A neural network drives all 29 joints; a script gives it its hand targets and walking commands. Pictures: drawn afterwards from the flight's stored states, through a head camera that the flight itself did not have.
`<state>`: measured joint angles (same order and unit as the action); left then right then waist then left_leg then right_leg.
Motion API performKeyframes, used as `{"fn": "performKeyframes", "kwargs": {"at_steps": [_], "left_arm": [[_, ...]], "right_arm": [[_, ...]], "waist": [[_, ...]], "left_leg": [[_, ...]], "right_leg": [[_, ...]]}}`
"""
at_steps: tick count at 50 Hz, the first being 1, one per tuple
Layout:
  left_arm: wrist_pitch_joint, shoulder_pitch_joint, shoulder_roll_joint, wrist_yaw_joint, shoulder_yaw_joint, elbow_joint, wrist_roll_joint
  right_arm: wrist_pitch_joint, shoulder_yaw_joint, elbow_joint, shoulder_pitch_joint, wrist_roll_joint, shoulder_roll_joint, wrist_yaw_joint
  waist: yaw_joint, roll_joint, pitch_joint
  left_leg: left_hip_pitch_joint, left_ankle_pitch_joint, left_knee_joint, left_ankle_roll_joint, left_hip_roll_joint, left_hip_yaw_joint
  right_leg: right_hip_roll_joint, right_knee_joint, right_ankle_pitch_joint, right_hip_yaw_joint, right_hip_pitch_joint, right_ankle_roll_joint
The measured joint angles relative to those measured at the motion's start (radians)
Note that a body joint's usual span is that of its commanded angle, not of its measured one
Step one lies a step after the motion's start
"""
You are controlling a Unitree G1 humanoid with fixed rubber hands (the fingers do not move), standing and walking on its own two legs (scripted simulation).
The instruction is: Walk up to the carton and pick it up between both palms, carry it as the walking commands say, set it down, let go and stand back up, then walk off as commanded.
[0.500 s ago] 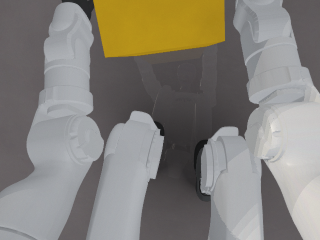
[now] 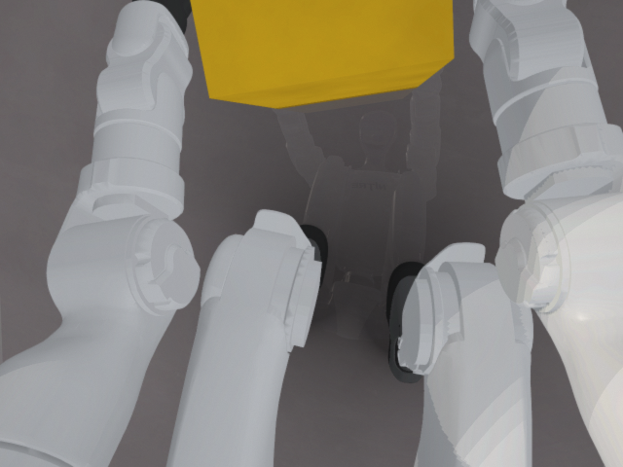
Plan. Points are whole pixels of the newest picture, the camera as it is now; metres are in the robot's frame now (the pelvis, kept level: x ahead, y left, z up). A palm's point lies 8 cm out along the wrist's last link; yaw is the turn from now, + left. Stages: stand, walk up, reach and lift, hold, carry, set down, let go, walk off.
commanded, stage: set down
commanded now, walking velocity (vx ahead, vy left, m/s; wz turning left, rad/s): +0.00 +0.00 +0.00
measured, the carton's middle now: out of the picture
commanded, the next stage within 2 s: let go in 1.70 s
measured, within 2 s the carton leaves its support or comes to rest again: neither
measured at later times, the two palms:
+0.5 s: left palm (133, 3) +0.50 +0.26 -0.16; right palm out of the picture +0.58 -0.07 -0.15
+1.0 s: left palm out of the picture +0.50 +0.25 -0.03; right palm out of the picture +0.58 -0.08 -0.02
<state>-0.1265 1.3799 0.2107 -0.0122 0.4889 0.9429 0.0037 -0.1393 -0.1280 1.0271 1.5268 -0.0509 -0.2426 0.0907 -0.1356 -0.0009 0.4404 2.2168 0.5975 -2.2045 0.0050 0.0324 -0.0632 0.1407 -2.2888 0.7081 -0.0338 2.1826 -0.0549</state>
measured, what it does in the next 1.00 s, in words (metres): rises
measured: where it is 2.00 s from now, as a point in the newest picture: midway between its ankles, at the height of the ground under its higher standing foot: (351, 321)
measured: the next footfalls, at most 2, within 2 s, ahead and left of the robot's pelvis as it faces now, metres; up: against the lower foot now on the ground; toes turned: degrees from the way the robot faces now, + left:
none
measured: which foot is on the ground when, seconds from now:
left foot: down 0.00-1.00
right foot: down 0.00-1.00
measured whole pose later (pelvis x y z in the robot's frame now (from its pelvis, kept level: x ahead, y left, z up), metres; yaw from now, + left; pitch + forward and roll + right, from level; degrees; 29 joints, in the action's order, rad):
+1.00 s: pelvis -0.03 +0.00 +0.11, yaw +0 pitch +30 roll +2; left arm -0.30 1.38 0.31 -0.11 0.29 0.69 -0.20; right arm -0.34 -0.03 0.90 1.59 0.15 -0.40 0.10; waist -0.14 -0.04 0.53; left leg 1.89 0.49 -1.85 0.00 0.05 -0.03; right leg 0.10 -1.93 0.60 -0.02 1.85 -0.05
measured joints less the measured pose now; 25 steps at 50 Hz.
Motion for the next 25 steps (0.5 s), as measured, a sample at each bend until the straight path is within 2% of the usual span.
{"fn": "performKeyframes", "kwargs": {"at_steps": [5, 9, 14, 20, 25], "left_arm": [[0.021, 0.034, 0.034, -0.043, -0.079, 0.07, -0.081], [0.033, 0.054, 0.054, -0.078, -0.133, 0.133, -0.128], [0.022, 0.045, 0.085, -0.115, -0.162, 0.151, -0.175], [0.026, 0.105, 0.142, -0.098, -0.231, 0.177, -0.244], [0.011, 0.152, 0.117, -0.093, -0.243, 0.191, -0.241]], "right_arm": [[-0.015, 0.117, 0.053, 0.023, 0.073, -0.047, 0.015], [-0.024, 0.146, 0.091, 0.044, 0.127, -0.092, 0.032], [-0.041, 0.194, 0.093, 0.061, 0.225, -0.162, 0.032], [-0.043, 0.236, 0.146, 0.156, 0.283, -0.202, 0.003], [-0.049, 0.217, 0.155, 0.173, 0.258, -0.171, -0.012]], "waist": [[0.005, -0.011, 0.038], [0.0, -0.007, 0.089], [-0.006, 0.013, 0.083], [-0.012, 0.012, 0.08], [-0.013, 0.004, 0.082]], "left_leg": [[-0.013, -0.026, 0.012, 0.009, -0.009, -0.008], [-0.029, -0.046, 0.015, 0.018, -0.017, -0.009], [-0.016, -0.071, 0.02, 0.036, -0.023, -0.014], [-0.009, -0.09, 0.021, 0.049, -0.03, -0.028], [-0.015, -0.09, 0.023, 0.055, -0.029, -0.029]], "right_leg": [[-0.006, 0.011, -0.028, 0.004, -0.009, 0.006], [-0.008, 0.019, -0.051, 0.002, -0.025, 0.013], [-0.023, 0.028, -0.073, 0.0, -0.016, 0.02], [-0.036, 0.022, -0.085, 0.007, -0.01, 0.024], [-0.051, 0.024, -0.076, 0.003, -0.023, 0.019]]}}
